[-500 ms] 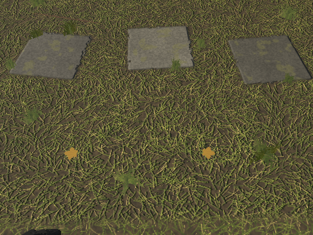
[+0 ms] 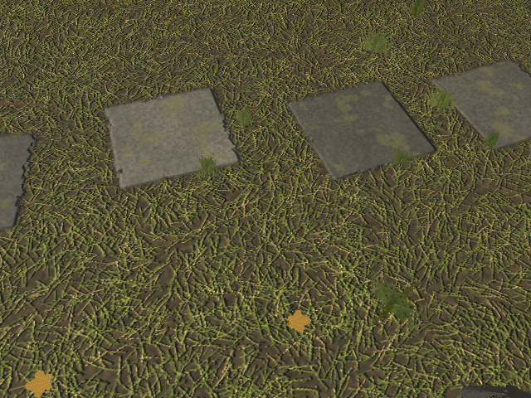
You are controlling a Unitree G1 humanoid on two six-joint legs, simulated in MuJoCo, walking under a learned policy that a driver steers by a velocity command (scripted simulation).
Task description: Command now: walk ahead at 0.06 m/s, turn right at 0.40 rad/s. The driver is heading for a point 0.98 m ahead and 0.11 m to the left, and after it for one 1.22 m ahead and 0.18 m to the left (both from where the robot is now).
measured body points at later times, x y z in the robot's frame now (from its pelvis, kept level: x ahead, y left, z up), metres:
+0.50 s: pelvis +0.04 -0.03 +0.01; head +0.04 -0.04 +0.46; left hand +0.19 +0.20 -0.10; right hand +0.13 -0.31 -0.12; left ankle +0.09 +0.11 -0.73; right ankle +0.01 -0.14 -0.73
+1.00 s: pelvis +0.11 -0.01 +0.00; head +0.11 +0.00 +0.45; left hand +0.14 +0.26 -0.14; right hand +0.20 -0.29 -0.12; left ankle +0.13 +0.10 -0.72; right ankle +0.01 -0.14 -0.73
